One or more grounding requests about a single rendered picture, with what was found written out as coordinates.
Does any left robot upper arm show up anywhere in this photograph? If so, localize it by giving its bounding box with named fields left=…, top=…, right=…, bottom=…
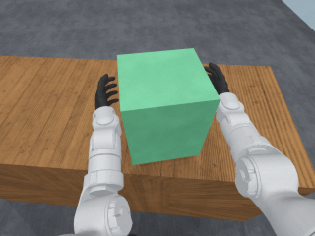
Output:
left=58, top=194, right=133, bottom=236

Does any robot right hand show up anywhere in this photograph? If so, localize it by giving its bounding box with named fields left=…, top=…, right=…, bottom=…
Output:
left=204, top=62, right=230, bottom=95

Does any robot left forearm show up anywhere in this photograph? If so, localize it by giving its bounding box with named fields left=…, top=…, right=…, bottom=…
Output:
left=74, top=106, right=124, bottom=233

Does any carton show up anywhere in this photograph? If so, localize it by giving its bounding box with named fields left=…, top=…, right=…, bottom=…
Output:
left=117, top=48, right=221, bottom=165

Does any robot left hand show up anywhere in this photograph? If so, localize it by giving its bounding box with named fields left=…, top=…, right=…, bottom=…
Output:
left=94, top=74, right=119, bottom=110

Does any right robot upper arm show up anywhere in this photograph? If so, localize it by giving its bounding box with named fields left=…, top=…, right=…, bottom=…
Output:
left=235, top=153, right=315, bottom=236

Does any pedestal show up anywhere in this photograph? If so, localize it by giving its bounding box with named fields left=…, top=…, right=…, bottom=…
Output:
left=0, top=55, right=315, bottom=221

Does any robot right forearm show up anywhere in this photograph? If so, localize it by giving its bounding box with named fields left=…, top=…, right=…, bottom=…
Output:
left=216, top=92, right=299, bottom=189

